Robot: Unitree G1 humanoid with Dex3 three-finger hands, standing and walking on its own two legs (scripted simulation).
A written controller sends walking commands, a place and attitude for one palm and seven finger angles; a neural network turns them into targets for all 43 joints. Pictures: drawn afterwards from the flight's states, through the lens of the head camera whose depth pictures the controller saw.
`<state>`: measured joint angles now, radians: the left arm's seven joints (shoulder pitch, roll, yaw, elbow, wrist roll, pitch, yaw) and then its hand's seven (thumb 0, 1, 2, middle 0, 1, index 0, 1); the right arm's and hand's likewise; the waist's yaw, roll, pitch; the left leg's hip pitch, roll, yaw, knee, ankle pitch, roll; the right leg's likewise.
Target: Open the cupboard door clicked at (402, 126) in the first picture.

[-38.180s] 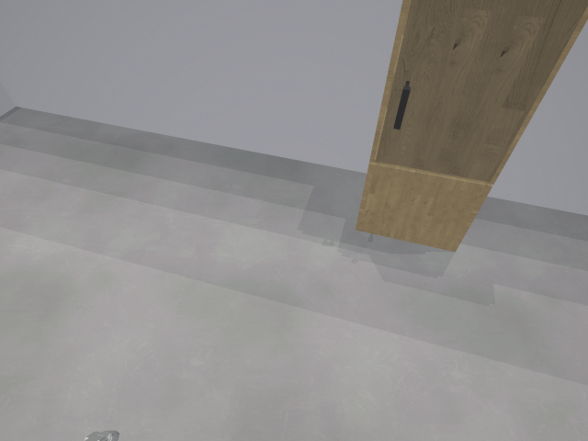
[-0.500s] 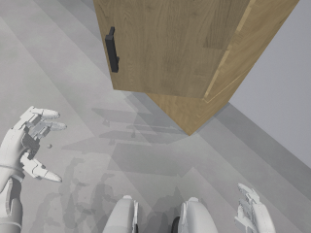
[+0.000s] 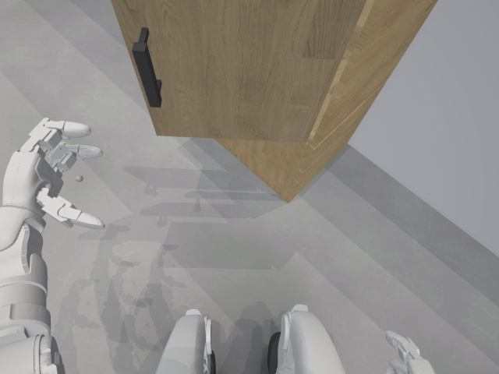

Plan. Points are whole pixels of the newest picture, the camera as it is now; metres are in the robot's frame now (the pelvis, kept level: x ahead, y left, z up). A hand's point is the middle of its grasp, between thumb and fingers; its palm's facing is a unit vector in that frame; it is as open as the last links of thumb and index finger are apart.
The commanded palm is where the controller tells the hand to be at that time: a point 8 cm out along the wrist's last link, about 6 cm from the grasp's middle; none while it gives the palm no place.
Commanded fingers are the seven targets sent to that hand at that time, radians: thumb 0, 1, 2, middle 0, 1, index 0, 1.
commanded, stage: move the hooked fingers beside the handle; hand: left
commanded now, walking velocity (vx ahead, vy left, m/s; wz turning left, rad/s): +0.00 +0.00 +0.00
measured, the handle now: (150, 69) +0.63 +0.20 +0.02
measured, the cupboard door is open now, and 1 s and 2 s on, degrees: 44 44 43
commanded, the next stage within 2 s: slide the fingers in behind the handle in 1.76 s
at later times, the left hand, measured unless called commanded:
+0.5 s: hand (96, 131) +0.48 +0.26 +0.03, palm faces -0.03 -1.00 -0.03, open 14.0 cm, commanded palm +0.48 +0.30 +0.03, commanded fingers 0.00 -0.50 0.30 -0.30 -1.20 -0.30 -1.20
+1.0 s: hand (119, 90) +0.58 +0.25 +0.02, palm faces -0.02 -1.00 -0.04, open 14.0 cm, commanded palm +0.57 +0.26 +0.02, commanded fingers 0.00 -0.50 0.30 -0.30 -1.20 -0.30 -1.20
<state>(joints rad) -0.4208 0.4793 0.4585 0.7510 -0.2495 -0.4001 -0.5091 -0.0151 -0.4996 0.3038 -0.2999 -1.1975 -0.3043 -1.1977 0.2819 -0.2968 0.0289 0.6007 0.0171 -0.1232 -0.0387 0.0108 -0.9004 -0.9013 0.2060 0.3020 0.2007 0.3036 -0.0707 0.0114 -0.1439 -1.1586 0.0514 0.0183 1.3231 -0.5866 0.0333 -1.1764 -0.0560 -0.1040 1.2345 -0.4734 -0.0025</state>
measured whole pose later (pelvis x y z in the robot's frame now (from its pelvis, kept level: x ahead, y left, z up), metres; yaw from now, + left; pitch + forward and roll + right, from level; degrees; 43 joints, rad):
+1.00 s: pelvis -0.01 +0.01 -0.05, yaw -3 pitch +35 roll -7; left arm -1.19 0.87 0.53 1.27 0.03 -0.32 -0.41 -0.02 -0.50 0.30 -0.30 -1.20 -0.30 -1.20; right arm 0.35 -0.30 0.12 0.57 -0.04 0.07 0.00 0.00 -0.90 -0.90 0.21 0.30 0.20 0.30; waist -0.28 0.04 -0.10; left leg -1.51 0.08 -0.02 1.50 -0.61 0.05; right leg -1.49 -0.04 -0.13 1.35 -0.46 0.01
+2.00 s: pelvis +0.00 +0.01 -0.04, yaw -4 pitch +35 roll -8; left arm -1.13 0.83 0.54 1.19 0.01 -0.31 -0.40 -0.02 -0.50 0.30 -0.30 -1.20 -0.30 -1.20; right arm 0.33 -0.27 0.11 0.57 -0.04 0.11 0.02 0.00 -0.90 -0.90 0.21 0.30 0.20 0.30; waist -0.27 0.04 -0.10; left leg -1.49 0.08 -0.03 1.49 -0.62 0.04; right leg -1.48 -0.02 -0.13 1.33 -0.47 0.00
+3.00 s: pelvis +0.00 +0.00 -0.03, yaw -2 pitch +34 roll -6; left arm -1.09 0.62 0.44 1.19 0.00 -0.39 -0.24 -0.02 -0.50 0.30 -0.30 -1.20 -0.30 -1.20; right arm 0.33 -0.27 0.07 0.60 -0.05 0.10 0.04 0.00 -0.90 -0.90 0.20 0.30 0.20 0.30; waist -0.24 0.04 -0.12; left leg -1.42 0.07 -0.01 1.44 -0.61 0.03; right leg -1.42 -0.03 -0.12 1.32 -0.48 -0.01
